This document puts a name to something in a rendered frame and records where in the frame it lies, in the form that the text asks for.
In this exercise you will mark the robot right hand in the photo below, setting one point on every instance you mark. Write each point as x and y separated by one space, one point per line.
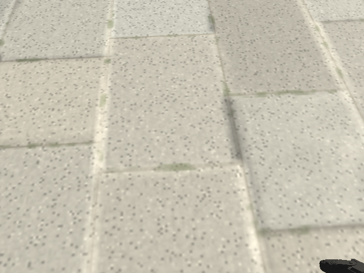
341 266

